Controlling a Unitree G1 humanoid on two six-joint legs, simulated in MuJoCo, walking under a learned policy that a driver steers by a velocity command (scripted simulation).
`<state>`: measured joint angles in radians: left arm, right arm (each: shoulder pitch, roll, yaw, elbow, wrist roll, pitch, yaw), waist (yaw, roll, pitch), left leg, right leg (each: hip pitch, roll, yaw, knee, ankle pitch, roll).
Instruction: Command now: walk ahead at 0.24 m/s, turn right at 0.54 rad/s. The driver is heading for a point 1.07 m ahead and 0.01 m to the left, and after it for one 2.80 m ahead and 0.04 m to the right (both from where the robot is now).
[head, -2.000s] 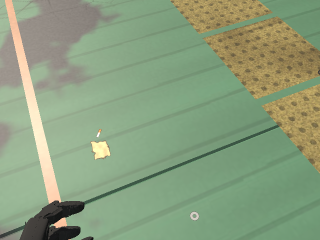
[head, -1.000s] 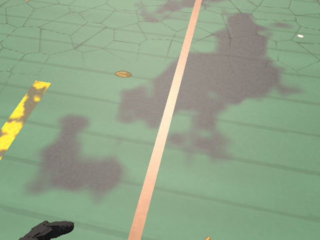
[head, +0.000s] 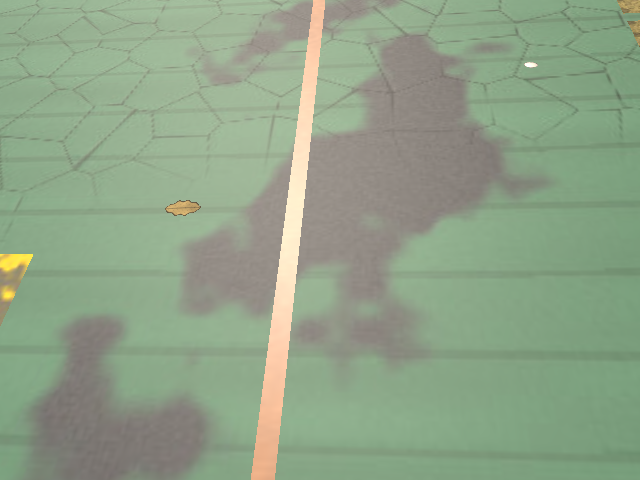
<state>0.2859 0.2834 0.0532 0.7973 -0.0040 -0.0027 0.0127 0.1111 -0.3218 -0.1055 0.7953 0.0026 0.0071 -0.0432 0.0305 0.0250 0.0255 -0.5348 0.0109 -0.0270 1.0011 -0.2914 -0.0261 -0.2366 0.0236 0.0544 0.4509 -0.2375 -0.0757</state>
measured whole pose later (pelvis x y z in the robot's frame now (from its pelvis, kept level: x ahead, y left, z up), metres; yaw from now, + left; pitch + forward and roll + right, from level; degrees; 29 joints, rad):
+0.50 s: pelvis +0.17 +0.04 -0.01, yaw -15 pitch +2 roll +1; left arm 0.35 0.30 0.05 0.78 -0.03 -0.04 0.02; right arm 0.18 -0.28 -0.07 0.83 0.01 -0.12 0.02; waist 0.02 -0.04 -0.02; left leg -0.24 -0.05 -0.02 0.42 -0.22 0.03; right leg -0.35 0.05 0.15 1.03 -0.42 -0.04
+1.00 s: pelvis +0.42 -0.09 -0.01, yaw -13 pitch +1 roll +0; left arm 0.17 0.26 0.04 0.70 0.01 -0.08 -0.02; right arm 0.32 -0.30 -0.04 0.89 0.03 -0.06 0.00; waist -0.02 0.03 0.05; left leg -0.42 0.06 -0.05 1.14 -0.35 0.02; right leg -0.29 0.02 -0.08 0.44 -0.17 -0.05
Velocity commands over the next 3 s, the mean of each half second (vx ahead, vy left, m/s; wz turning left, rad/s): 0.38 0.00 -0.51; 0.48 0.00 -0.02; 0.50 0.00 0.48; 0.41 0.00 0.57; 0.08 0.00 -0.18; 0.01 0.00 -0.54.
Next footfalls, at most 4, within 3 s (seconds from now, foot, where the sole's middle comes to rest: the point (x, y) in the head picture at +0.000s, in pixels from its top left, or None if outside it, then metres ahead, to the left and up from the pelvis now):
0.38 left None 0.24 0.13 -0.78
0.84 right None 0.48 -0.20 -0.78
1.38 left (377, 340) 0.81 -0.01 -0.78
1.86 right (431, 235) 1.13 -0.17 -0.78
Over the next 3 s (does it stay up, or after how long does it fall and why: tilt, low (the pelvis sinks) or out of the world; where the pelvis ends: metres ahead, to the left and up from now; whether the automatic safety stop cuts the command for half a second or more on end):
stays up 1.05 -0.06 -0.01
